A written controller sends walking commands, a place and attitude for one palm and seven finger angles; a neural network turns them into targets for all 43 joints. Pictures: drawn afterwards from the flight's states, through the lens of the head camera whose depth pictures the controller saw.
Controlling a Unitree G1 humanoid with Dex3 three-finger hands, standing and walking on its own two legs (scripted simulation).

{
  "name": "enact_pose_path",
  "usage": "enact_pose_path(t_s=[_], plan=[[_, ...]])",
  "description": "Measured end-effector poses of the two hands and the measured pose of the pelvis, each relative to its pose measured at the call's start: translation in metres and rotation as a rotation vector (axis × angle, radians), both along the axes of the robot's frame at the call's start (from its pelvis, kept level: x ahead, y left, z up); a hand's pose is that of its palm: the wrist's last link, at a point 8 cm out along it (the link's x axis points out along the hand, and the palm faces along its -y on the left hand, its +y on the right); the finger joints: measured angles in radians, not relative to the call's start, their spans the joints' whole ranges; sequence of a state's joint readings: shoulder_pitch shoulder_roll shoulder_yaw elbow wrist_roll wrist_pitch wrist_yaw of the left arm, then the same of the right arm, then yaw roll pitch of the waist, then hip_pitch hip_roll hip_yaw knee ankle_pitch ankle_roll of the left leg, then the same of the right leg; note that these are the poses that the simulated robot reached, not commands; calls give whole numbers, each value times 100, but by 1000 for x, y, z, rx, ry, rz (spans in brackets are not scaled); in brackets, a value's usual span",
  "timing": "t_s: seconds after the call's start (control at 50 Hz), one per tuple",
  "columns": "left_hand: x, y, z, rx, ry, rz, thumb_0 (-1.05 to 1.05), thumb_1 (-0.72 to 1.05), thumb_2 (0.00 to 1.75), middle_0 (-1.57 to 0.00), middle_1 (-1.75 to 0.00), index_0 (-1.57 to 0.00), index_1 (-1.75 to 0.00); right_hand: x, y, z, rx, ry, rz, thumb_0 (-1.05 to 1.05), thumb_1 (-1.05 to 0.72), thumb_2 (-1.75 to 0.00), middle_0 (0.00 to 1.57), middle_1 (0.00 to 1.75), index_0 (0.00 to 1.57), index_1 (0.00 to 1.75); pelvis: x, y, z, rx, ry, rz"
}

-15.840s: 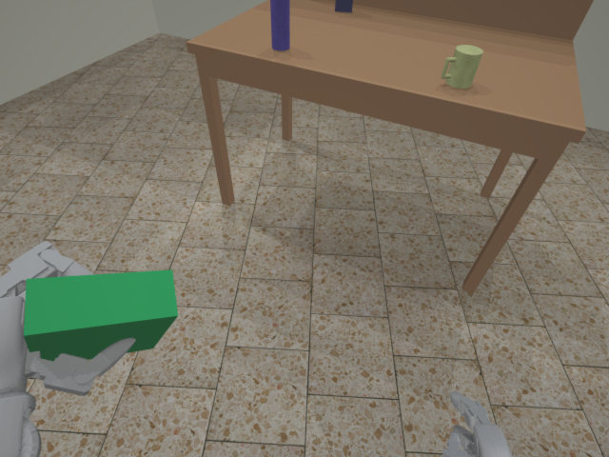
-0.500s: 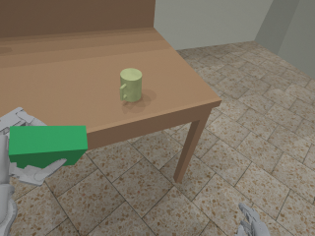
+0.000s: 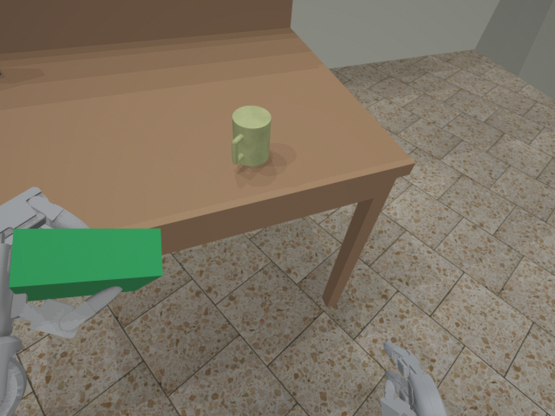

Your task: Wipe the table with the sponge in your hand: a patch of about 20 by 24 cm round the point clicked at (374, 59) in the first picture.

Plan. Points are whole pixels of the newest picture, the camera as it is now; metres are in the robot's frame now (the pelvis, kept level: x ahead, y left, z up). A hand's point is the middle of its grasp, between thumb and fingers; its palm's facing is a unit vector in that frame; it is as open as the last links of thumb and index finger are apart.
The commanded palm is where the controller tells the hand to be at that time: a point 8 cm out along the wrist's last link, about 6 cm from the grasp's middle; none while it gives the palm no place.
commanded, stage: come to a stop and stand still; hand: left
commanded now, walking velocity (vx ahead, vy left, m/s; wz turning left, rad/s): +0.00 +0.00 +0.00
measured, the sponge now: (108, 265) +0.23 +0.21 +0.15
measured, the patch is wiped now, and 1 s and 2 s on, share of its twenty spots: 0.00 0.00 0.00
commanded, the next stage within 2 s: look again from close up in 0.04 s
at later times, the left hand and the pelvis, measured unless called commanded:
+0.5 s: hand (83, 263) +0.22 +0.23 +0.16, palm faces +0.37 -0.85 -0.39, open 9.2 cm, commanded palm +0.17 +0.27 +0.17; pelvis +0.01 -0.01 +0.00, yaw +0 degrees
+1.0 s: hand (75, 220) +0.28 +0.27 +0.16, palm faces +0.42 -0.82 -0.40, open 9.2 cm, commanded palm +0.21 +0.30 +0.17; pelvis +0.06 +0.02 -0.01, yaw +2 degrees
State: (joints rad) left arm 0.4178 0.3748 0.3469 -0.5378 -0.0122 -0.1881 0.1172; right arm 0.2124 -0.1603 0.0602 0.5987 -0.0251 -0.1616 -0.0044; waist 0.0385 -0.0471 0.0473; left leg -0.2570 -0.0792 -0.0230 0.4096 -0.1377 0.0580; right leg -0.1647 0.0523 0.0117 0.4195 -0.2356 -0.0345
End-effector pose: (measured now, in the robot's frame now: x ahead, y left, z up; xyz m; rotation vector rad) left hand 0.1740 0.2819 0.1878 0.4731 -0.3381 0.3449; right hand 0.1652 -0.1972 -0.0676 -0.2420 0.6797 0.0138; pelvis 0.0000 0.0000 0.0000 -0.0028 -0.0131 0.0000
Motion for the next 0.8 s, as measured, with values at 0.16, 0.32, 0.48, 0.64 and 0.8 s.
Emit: enact_pose_path(t_s=[0.16, 0.32, 0.48, 0.64, 0.8], plan=[[3, 4, -18, -43, 115, 31, 0, -41, 101, -85, -133, -85, -133, 16, -23, 6, -17, -29, -61, 2, -90, -90, 20, 30, 20, 30, 3, -4, 3, -21, 10, -5], [6, -8, -26, -99, 124, 22, 0, -41, 101, -85, -133, -85, -133, 16, -40, 12, -69, -26, -76, 2, -90, -90, 20, 30, 20, 30, 6, -10, 4, -12, 5, 5], [9, -10, -8, -37, 82, 5, 0, -41, 101, -85, -133, -84, -133, 12, -41, 6, -42, -5, -94, 2, -90, -90, 20, 30, 20, 30, 8, -12, 4, -17, 12, 4], [7, -7, -23, -73, 153, 33, 0, -41, 101, -85, -133, -84, -133, 6, -36, -3, -23, 32, -98, 2, -90, -90, 20, 30, 20, 30, 11, -11, 4, -14, 11, 10], [13, 1, -25, -68, 94, 29, 0, -41, 101, -85, -133, -84, -133, 14, -38, -11, -59, 54, -99, 2, -90, -90, 20, 30, 20, 30, 27, -3, -7, -34, 9, 29]])
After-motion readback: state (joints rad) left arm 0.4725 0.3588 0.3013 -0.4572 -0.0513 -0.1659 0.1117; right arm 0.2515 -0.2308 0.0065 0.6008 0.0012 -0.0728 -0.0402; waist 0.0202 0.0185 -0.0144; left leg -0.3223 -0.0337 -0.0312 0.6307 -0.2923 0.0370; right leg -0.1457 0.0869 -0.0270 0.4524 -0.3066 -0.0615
